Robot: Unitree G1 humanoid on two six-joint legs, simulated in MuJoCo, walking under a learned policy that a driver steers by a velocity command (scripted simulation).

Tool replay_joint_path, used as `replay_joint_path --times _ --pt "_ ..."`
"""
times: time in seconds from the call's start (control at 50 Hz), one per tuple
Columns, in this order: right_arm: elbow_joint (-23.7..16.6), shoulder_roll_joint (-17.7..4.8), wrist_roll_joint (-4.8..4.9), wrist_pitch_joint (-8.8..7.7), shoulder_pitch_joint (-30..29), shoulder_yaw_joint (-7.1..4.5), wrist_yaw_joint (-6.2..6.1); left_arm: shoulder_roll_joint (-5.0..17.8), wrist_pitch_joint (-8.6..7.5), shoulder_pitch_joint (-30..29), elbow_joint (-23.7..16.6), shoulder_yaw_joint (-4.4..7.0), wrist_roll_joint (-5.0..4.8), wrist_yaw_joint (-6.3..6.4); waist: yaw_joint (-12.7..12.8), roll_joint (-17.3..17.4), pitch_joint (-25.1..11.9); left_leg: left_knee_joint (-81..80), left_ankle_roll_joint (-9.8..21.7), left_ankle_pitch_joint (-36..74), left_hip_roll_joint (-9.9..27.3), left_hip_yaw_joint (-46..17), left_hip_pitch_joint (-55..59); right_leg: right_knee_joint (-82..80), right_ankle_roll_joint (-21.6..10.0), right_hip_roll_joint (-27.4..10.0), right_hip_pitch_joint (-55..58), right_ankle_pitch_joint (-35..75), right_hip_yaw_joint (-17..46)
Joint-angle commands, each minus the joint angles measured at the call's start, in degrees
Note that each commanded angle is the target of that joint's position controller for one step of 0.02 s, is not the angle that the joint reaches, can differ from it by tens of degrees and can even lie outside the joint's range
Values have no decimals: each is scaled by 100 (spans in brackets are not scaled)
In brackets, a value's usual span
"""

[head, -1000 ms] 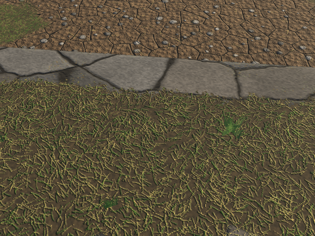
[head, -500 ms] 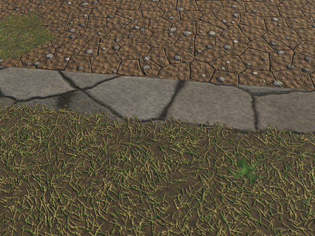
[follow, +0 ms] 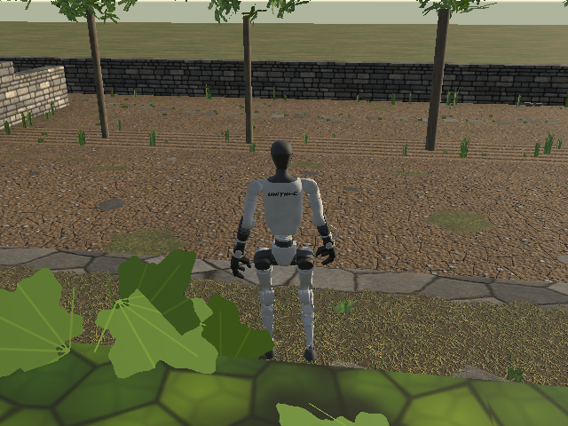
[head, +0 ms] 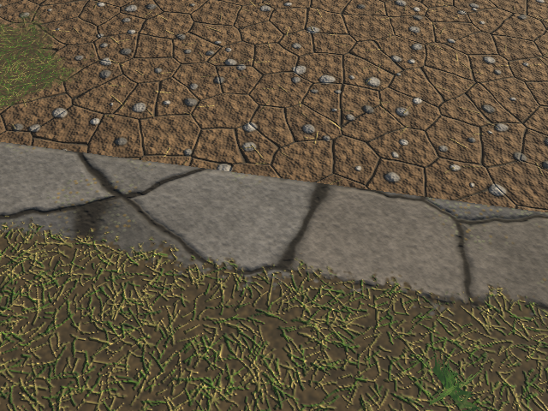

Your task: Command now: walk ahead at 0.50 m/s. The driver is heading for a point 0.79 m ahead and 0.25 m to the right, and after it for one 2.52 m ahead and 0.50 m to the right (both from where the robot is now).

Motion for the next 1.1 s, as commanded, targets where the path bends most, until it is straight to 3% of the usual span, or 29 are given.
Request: replay_joint_path --times 0.02,0.1,0.22,0.34,0.4,0.42,0.44,0.46,0.48,0.5,0.52,0.54,0.56,0.6,0.68,0.74,0.76,0.78,0.82,0.84,0.92,0.96,0.98,1.0,1.02,1.04,1.06,1.08,1.1 --pt "-131 -417 -74 -80 206 -68 19 418 4 126 -350 162 26 52 51 571 -461 -1716 927 530 1502 -1834 1229 -35 -39 -634 -1138 616 273" --pt "75 -718 -45 -90 594 -136 -101 363 137 -356 -530 192 91 89 36 429 -90 -2064 1025 983 1460 -1357 1079 -898 165 -727 -1655 1303 170" --pt "268 -782 22 3 1117 -121 -227 209 75 -1502 -853 141 88 0 -293 457 130 -2138 756 1039 1240 -814 1456 -2774 245 -503 -1784 2752 -63" --pt "552 -868 70 136 1591 -169 -258 230 -6 -2346 -1193 70 15 -195 -510 493 392 -1732 727 1182 1619 -826 2435 -3664 101 -309 -1912 2297 -157" --pt "546 -991 91 201 1387 -226 -287 462 -59 -1934 -1156 148 12 -256 -162 663 112 -1134 570 2478 1711 -787 2643 -3893 -144 -60 -1046 1730 -329" --pt "511 -998 98 227 1226 -225 -288 622 -66 -1327 -981 243 31 -241 192 685 -252 -462 462 3409 1540 -617 2530 -4008 -271 149 -143 1756 -510" --pt "455 -850 67 241 1166 -167 -285 922 -62 -303 -659 393 52 -199 615 553 -887 725 288 3508 1211 -385 1974 -3935 -469 115 1340 1915 -431" --pt "308 -578 -22 220 1356 -65 -283 1380 -41 686 -467 509 149 -139 778 -307 -1772 2758 25 1623 708 -82 394 -3941 -960 -1162 3277 1707 1238" --pt "356 62 11 75 1907 120 -222 1509 -35 816 -398 494 143 -190 455 -1635 -2359 4276 -188 -2373 -224 -566 -1431 -4786 -1683 -2118 4561 867 3787" --pt "355 -593 152 -46 1487 -32 -189 982 -48 592 -442 348 83 -190 575 -1032 -1935 4889 -82 -2377 140 -1127 -2040 -4994 -1427 -1910 4258 407 3650" --pt "200 -809 240 -122 990 -87 -173 772 -55 85 -549 278 70 -172 479 -733 -1176 4861 5 -1836 433 -956 -2266 -5088 -1179 -1732 3444 755 2748" --pt "162 -767 209 -133 729 -97 -217 673 -55 -364 -636 236 110 -179 291 -217 -804 4572 5 -1289 715 -821 -2012 -5258 -1053 -1520 2599 1259 2144" --pt "156 -720 133 -89 632 -142 -249 518 -67 -597 -664 192 160 -202 131 -125 -506 4256 -17 -991 881 -792 -1757 -5445 -997 -1322 1947 1699 1701" --pt "212 -472 112 66 871 -146 -256 380 -94 -619 -587 146 200 -225 -111 -283 -441 3900 -43 -713 1035 -806 -1266 -5768 -992 -1125 1400 1913 1251" --pt "33 -445 37 187 346 -188 -293 652 -102 -245 -393 206 176 -111 -87 -148 -76 2982 -240 53 1108 -720 -1828 -6104 -1073 -1067 1300 2309 786" --pt "-146 -379 1 164 -224 -185 -259 639 -49 36 -287 188 146 -36 57 -155 30 2009 -327 916 1040 -661 -1978 -6132 -941 -921 1423 2422 513" --pt "49 275 -841 167 168 149 7 -186 -212 708 -43 -50 812 -266 113 -183 71 1899 -328 1444 896 -581 -2001 -5979 -1284 -879 1518 1979 481" --pt "26 233 -826 193 35 116 84 -82 -236 893 61 -13 765 -409 182 -227 252 1677 -318 1503 875 -581 -2066 -5974 -1337 -900 1488 1831 536" --pt "-234 -126 -589 225 -617 92 120 297 -235 753 -12 47 615 -553 276 -159 243 1173 -335 1407 760 -438 -1767 -5909 -1379 -888 1339 1827 572" --pt "-336 -223 -533 231 -832 91 104 369 -221 843 28 45 578 -584 304 -160 247 976 -337 1321 707 -406 -1625 -5887 -1397 -936 1389 1922 614" --pt "-554 -262 -427 222 -1337 153 -22 479 -109 1052 187 94 545 -579 343 -244 297 210 -206 699 606 -455 -1438 -5614 -1266 -1236 2255 2463 918" --pt "-573 -330 -373 172 -1323 142 -69 540 -51 876 166 150 511 -520 159 -257 218 -21 -35 549 503 -307 -789 -5353 -1088 -1284 2271 2832 1028" --pt "-500 -500 -284 107 -1035 70 -96 581 -39 797 140 180 509 -480 -41 -244 44 -94 119 750 392 -176 7 -5008 -893 -1067 2045 3364 941" --pt "-332 -785 -171 2 -361 -42 -130 484 -65 765 89 170 560 -448 -282 -147 -534 287 429 1068 448 -202 1380 -4237 -555 -640 1551 3571 697" --pt "-125 -1073 -211 -73 701 -67 -156 -223 -144 1281 -97 -13 621 -392 -390 969 -2043 510 1436 2061 1466 -1275 3927 -2451 -103 293 309 2030 311" --pt "176 -1000 -272 -60 2066 -43 -222 -584 -224 1494 -285 -152 612 -437 -785 2036 -3083 -661 2327 629 2895 -3960 5718 -803 159 937 -1464 -1455 140" --pt "377 -854 -436 -123 2162 -75 -278 73 -199 327 -348 78 505 -445 -1058 1000 -1252 -1242 1393 -1097 2521 -3878 4261 242 -101 429 -2366 -1135 670" --pt "264 -756 -346 -146 1419 -69 -291 51 -201 224 -275 121 463 -341 -673 781 -282 -1489 1000 -1832 2416 -3015 2826 395 -255 58 -2349 -493 582" --pt "152 -429 -289 -101 960 16 -338 1 -175 451 -123 125 486 -222 -380 642 -177 -1687 952 -1408 2298 -2446 2105 203 -314 -244 -1876 -84 502"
